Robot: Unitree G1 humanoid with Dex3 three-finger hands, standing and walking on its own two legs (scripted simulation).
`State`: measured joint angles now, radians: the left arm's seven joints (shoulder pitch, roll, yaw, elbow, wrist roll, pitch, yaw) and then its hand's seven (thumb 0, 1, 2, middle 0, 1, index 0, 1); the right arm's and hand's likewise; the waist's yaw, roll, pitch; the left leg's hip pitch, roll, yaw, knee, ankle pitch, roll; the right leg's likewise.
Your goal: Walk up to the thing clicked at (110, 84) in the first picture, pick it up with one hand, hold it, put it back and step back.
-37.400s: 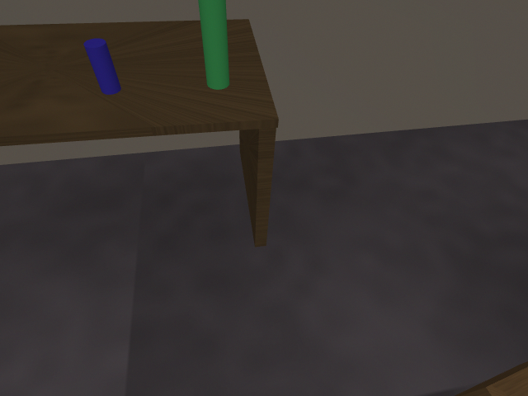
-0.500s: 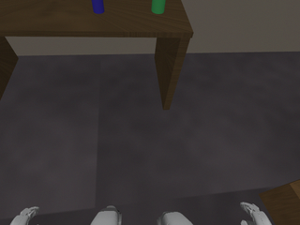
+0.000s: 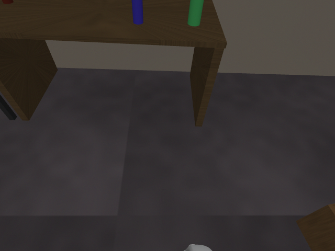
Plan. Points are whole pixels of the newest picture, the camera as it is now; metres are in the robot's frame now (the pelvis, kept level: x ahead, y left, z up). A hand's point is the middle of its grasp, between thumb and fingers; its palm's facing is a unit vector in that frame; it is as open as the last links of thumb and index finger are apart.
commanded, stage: step back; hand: left
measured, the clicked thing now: (137, 9) +1.22 +0.16 +0.01
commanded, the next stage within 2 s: stand in 0.78 s
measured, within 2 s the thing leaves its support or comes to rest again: neither
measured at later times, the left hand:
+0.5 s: hand out of the picture +0.08 +0.29 -0.15, palm faces +0.00 -0.93 -0.37, open 7.4 cm
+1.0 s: hand (60, 241) +0.16 +0.26 -0.14, palm faces -0.03 -0.94 -0.34, open 7.4 cm
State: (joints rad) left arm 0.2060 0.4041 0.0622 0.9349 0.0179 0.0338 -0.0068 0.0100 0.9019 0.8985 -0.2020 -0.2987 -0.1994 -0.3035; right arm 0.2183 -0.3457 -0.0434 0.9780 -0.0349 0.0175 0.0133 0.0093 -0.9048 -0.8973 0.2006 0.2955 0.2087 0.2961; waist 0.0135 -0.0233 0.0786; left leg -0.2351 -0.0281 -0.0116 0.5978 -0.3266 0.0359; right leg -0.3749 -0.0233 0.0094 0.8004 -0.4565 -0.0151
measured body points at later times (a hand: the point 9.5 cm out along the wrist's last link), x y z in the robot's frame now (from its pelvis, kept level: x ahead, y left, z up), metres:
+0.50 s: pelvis +0.02 +0.02 +0.00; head +0.04 +0.03 +0.45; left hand +0.08 +0.34 -0.13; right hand +0.10 -0.29 -0.12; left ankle +0.02 +0.13 -0.73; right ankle +0.02 -0.11 -0.73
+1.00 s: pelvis +0.04 +0.02 +0.02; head +0.06 +0.02 +0.46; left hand +0.16 +0.31 -0.11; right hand +0.14 -0.28 -0.11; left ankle +0.02 +0.13 -0.73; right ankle +0.03 -0.11 -0.73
